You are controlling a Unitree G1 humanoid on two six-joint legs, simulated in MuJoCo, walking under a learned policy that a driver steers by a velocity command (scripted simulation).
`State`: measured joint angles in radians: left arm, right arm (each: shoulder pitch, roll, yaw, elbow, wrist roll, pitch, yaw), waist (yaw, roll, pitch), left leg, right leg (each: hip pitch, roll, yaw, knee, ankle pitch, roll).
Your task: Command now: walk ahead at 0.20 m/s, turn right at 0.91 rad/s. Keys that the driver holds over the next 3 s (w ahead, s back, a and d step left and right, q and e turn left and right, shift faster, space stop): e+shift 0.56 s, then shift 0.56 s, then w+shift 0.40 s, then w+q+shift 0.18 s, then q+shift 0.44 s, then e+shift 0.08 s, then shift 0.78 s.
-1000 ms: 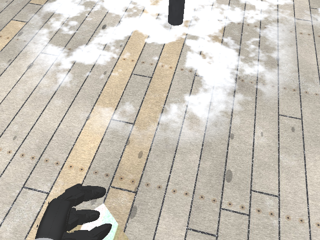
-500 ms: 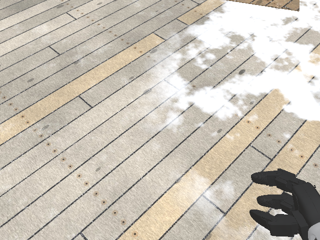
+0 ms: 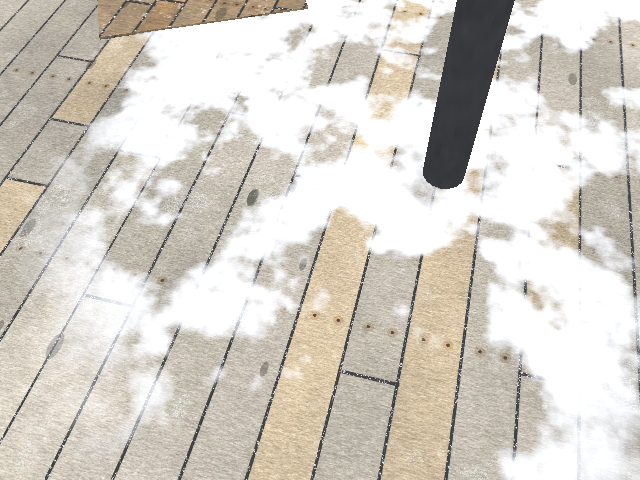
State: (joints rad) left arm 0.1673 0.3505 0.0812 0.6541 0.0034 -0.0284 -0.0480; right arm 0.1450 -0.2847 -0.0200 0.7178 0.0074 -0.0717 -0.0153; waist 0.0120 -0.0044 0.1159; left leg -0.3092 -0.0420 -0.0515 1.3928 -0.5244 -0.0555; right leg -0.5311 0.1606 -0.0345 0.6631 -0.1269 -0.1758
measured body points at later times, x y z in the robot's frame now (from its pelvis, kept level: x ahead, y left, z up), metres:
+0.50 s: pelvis +0.14 +0.09 +0.03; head +0.17 +0.08 +0.48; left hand +0.43 +0.27 -0.04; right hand +0.18 -0.25 -0.04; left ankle +0.26 +0.16 -0.70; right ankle +0.09 -0.02 -0.64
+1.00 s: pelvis +0.12 +0.07 +0.04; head +0.11 +0.04 +0.49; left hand +0.41 +0.15 -0.04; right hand +0.00 -0.22 -0.08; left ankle +0.22 +0.18 -0.64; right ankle +0.04 +0.00 -0.70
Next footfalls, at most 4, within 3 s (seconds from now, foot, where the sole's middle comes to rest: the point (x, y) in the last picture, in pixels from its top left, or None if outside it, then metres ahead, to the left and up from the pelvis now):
0.40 left None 0.29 0.14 -0.74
0.82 right None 0.07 -0.02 -0.74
1.14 left None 0.23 0.16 -0.74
1.46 right None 0.12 -0.12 -0.74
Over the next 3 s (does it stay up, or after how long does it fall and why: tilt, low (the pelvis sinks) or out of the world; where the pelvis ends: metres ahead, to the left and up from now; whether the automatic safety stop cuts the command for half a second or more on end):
stays up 0.55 -0.32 0.03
